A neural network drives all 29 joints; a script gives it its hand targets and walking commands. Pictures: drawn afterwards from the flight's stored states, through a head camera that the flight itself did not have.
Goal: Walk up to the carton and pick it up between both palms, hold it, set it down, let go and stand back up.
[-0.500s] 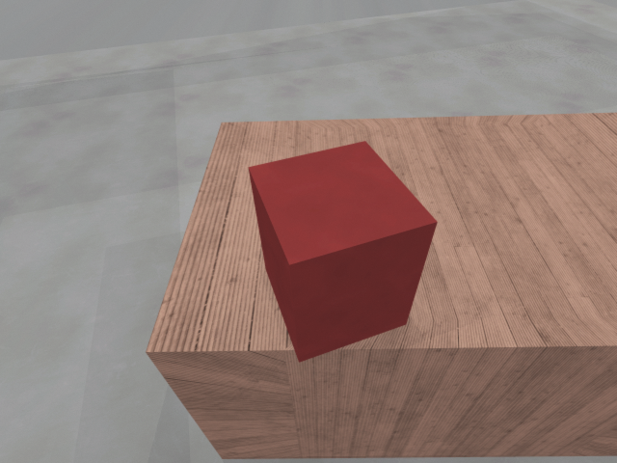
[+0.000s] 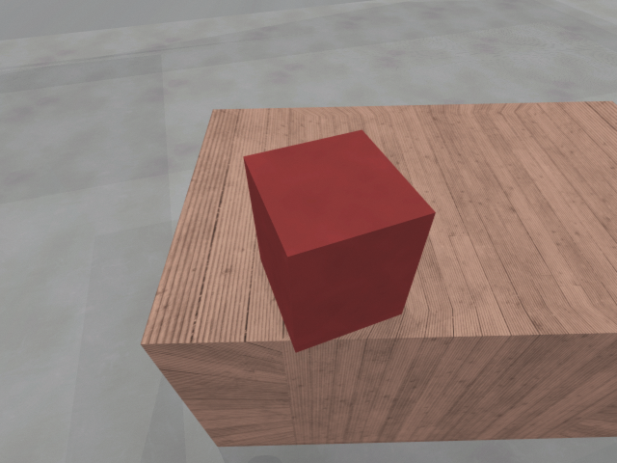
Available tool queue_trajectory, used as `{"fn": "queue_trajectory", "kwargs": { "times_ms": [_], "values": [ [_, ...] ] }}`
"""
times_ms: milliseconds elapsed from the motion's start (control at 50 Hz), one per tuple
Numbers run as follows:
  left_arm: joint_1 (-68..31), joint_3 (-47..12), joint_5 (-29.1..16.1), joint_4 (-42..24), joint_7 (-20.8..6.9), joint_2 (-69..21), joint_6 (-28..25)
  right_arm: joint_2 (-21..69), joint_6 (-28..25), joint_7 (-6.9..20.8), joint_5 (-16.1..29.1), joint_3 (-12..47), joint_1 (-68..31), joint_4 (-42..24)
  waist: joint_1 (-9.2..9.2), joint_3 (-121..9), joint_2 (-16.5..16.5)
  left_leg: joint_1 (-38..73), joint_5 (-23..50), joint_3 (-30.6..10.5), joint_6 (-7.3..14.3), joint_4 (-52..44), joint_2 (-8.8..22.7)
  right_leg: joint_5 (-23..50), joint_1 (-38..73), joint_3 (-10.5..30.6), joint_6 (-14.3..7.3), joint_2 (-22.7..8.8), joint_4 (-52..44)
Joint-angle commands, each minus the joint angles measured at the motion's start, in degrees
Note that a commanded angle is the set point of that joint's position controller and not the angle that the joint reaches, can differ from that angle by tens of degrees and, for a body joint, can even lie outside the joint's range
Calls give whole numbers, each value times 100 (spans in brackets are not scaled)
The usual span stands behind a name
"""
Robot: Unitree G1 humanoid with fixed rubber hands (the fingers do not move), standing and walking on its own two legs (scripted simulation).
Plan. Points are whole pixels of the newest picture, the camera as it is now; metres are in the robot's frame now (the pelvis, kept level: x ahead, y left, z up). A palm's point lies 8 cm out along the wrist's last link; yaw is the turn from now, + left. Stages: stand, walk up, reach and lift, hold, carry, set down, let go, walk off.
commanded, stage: stand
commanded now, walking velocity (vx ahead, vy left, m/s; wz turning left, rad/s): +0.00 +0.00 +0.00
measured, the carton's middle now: (328, 241) +0.44 -0.01 +0.02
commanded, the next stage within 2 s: none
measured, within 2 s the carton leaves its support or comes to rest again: neither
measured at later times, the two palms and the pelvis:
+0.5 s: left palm out of the picture +0.08 +0.29 -0.12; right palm out of the picture +0.08 -0.30 -0.11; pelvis +0.01 +0.00 +0.00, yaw -1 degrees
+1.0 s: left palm out of the picture +0.10 +0.29 -0.12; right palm out of the picture +0.08 -0.30 -0.12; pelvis +0.02 +0.00 +0.00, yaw +0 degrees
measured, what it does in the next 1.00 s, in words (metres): stands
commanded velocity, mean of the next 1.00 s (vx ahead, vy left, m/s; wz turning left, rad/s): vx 0.00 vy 0.00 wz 0.00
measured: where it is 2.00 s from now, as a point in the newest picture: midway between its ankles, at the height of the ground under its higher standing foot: outside the picture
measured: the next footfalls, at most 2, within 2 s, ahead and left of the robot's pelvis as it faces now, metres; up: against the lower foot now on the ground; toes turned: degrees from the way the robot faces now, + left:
none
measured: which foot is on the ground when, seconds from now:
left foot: down 0.00-1.00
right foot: down 0.00-1.00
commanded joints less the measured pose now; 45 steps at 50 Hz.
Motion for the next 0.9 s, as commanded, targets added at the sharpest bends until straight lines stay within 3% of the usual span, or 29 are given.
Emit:
{"fn": "queue_trajectory", "kwargs": {
  "times_ms": [0, 40, 80, 100, 120, 140, 160, 180, 260, 280, 320, 340, 360, 460, 480, 520, 540, 560, 580, 600, 640, 660, 680, 700, 720, 760, 840, 860, 880],
  "values": [
    [-252, 209, 14, -325, 62, 1094, -122, -1043, -173, -91, 53, -182, -238, -389, -19, -163, 207, -191, -293, -802, 100, -581, 784, -59, 57, 690, -205, -672, -469],
    [-266, 183, -31, -348, 61, 1127, -128, -1165, -180, -90, -17, -244, -254, -393, 5, -266, 241, -123, -13, -854, 54, -614, 808, 140, 117, 619, -185, -621, -308],
    [-331, 205, -2, -320, 78, 1133, -128, -1214, -157, -78, 4, -249, -206, -311, 31, -105, -29, -17, -55, -809, 49, -616, 778, 39, -39, 649, -147, -580, -358],
    [-376, 215, -44, -307, 81, 1119, -106, -1279, -160, -82, 5, -263, -263, -365, -38, -91, 189, -151, 38, -835, 53, -671, 768, 57, -23, 626, -153, -643, -347],
    [-280, 213, -37, -273, 90, 1151, -111, -1291, -155, -95, -42, -288, -383, -357, 48, -52, 163, -93, -100, -829, 32, -628, 771, 7, -135, 644, -160, -574, -328],
    [-214, 183, -37, -264, 82, 1169, -94, -1291, -154, -62, 26, -261, -356, -382, 19, -157, 226, 17, 81, -820, 28, -585, 782, 56, -48, 693, -170, -633, -417],
    [-235, 162, -51, -297, 61, 1081, -103, -1247, -145, -51, 47, -250, -184, -284, 67, -193, -114, 97, 199, -830, 31, -535, 789, -10, 28, 629, -158, -628, -415],
    [-341, 212, -21, -345, 85, 1094, -107, -1177, -159, -89, 22, -252, -292, -271, 36, -101, -115, 12, 292, -828, 64, -593, 879, 271, -33, 635, -160, -660, -387],
    [-381, 176, -60, -401, 105, 1031, -118, -1197, -164, -107, 46, -207, -379, -204, 49, -158, 344, 105, 597, -731, 45, -558, 828, 463, -18, 719, -178, -629, -353],
    [-372, 211, -62, -344, 110, 1205, -115, -1129, -163, -105, 25, -211, -386, -241, -13, -140, 29, 161, 411, -786, 92, -544, 837, 367, -87, 734, -186, -649, -389],
    [-320, 173, -35, -273, 99, 1091, -138, -1239, -141, -71, 37, -292, -407, -248, -83, -130, -68, 163, 336, -743, 71, -569, 864, 460, -119, 669, -184, -641, -365],
    [-390, 174, -22, -450, 94, 1034, -121, -1231, -147, -61, 6, -276, -416, -245, 20, -205, -101, 190, 371, -740, 60, -524, 836, 543, -10, 657, -169, -642, -349],
    [-345, 246, -44, -337, 102, 1230, -127, -1275, -123, -55, 12, -295, -433, -219, -18, -191, 143, 230, 353, -722, 54, -541, 798, 436, -73, 686, -175, -664, -348],
    [-406, 185, 0, -344, 103, 1110, -135, -1097, -139, -89, 23, -249, -461, -172, -32, 37, -119, 128, 308, -770, 37, -588, 802, 256, -225, 657, -153, -655, -472],
    [-361, 206, -36, -378, 84, 1136, -144, -1063, -157, -90, 10, -251, -387, -149, 58, -185, 220, 117, 378, -713, 65, -554, 797, 376, 138, 716, -160, -698, -452],
    [-403, 211, -25, -405, 112, 1180, -95, -1151, -150, -89, 15, -276, -450, -179, -32, -274, 25, 129, 514, -675, 41, -539, 808, 653, 32, 645, -197, -693, -306],
    [-249, 190, -58, -431, 85, 1133, -127, -1124, -151, -89, 31, -249, -478, -139, 77, -243, 109, 122, 359, -699, 49, -558, 779, 501, 137, 660, -189, -654, -370],
    [-332, 186, -13, -352, 84, 1139, -136, -1203, -156, -77, 9, -265, -446, -104, 25, -237, 52, 281, 505, -726, 76, -516, 864, 612, 27, 697, -192, -727, -306],
    [-444, 197, -23, -424, 99, 1120, -127, -1190, -156, -77, 44, -271, -439, -150, -83, -166, 238, 246, 553, -694, 58, -504, 824, 596, -97, 697, -212, -695, -339],
    [-442, 202, -51, -438, 91, 1101, -107, -1129, -145, -97, -21, -261, -439, -175, -30, -162, 235, 171, 411, -674, 60, -597, 875, 467, -57, 716, -210, -714, -402],
    [-512, 189, -21, -396, 105, 1129, -114, -1224, -138, -90, 28, -288, -460, -239, -79, -196, 67, 206, 489, -757, 61, -583, 872, 381, -30, 644, -215, -669, -359],
    [-567, 193, -9, -442, 112, 1091, -114, -1201, -134, -90, 51, -306, -397, -151, -32, -328, -191, 330, 664, -805, 98, -560, 887, 543, 43, 613, -216, -669, -339],
    [-665, 177, -31, -507, 118, 1044, -111, -1116, -147, -107, -18, -266, -469, -228, -54, -532, 66, 316, 839, -670, 74, -505, 832, 795, 200, 631, -157, -652, -299],
    [-475, 218, -25, -413, 153, 1135, -124, -1192, -145, -107, -2, -333, -570, -240, -62, -614, 17, 466, 976, -784, 72, -438, 848, 924, 262, 644, -212, -678, -286],
    [-554, 154, -48, -435, 144, 1050, -114, -1100, -136, -117, 44, -314, -616, -258, -67, -581, 197, 382, 1097, -708, 78, -453, 844, 1080, 279, 655, -191, -715, -259],
    [-425, 157, -102, -416, 117, 1083, -172, -1117, -127, -97, -9, -254, -487, -158, 21, -171, -109, 199, 861, -765, 43, -513, 807, 782, 87, 687, -173, -724, -379],
    [-469, 229, -27, -417, 111, 1181, -122, -1128, -127, -106, -3, -246, -350, -110, -92, -322, 93, 315, 631, -672, -9, -541, 783, 649, 190, 610, -178, -699, -362],
    [-363, 190, -98, -425, 114, 1084, -149, -1076, -123, -104, 32, -265, -499, -65, 29, -312, 256, 337, 699, -693, 36, -498, 836, 705, 102, 671, -202, -733, -390],
    [-456, 164, -52, -373, 109, 1147, -144, -1067, -120, -97, 16, -299, -516, -164, -84, -422, 109, 394, 707, -687, 9, -473, 800, 754, 122, 639, -163, -701, -414]
  ]
}}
